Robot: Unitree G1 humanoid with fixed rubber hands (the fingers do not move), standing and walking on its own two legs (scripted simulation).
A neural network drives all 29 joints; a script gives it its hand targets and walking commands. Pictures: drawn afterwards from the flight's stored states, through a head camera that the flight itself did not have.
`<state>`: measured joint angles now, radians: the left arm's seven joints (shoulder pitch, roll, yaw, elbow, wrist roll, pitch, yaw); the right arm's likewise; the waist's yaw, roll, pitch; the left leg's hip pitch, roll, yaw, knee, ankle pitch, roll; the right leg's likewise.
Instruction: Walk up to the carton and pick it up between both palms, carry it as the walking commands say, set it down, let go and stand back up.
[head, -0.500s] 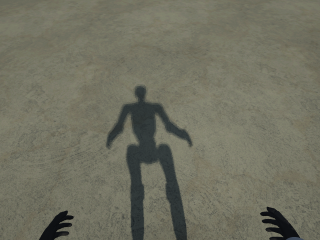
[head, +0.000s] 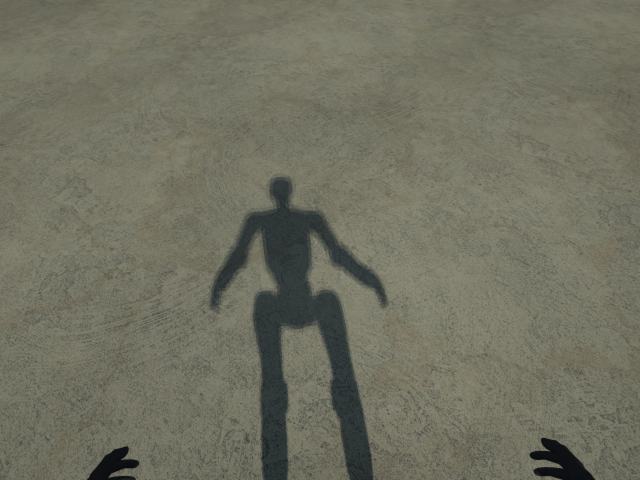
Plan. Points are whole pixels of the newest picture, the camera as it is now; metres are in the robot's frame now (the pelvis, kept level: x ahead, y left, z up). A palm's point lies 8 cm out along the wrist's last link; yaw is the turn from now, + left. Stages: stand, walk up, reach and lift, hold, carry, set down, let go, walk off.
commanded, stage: stand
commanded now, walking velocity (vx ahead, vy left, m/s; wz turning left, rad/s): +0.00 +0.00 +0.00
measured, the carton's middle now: out of the picture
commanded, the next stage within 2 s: walk up in 0.14 s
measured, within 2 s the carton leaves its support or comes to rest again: neither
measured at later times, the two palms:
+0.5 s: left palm out of the picture +0.11 +0.27 -0.12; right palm out of the picture +0.07 -0.33 -0.12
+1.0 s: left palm (155, 464) +0.17 +0.25 -0.12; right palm out of the picture -0.04 -0.28 -0.11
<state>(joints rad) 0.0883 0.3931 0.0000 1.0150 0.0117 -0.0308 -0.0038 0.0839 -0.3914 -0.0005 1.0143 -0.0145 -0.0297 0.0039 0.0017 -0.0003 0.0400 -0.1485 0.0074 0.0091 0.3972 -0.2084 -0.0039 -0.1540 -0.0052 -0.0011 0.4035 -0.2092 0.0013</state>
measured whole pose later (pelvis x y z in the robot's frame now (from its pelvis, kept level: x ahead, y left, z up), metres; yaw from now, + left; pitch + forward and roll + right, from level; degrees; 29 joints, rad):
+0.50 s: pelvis -0.01 -0.02 -0.01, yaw -5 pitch -2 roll +0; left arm 0.10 0.35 0.04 0.95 0.01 0.06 -0.02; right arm 0.09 -0.35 -0.06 0.93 -0.01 0.06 -0.02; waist 0.00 0.02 0.09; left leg -0.23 0.08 0.07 0.56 -0.28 -0.04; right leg -0.30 -0.03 -0.09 0.66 -0.41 0.03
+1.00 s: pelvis -0.05 +0.01 -0.01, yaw -19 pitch -2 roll +1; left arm 0.11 0.35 0.05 0.85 0.03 0.08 -0.01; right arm 0.15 -0.28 -0.02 0.88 -0.01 0.04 -0.03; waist 0.00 -0.06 0.07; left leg -0.21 -0.01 0.10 0.51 -0.25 0.03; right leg -0.45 0.03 0.04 0.82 -0.38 0.04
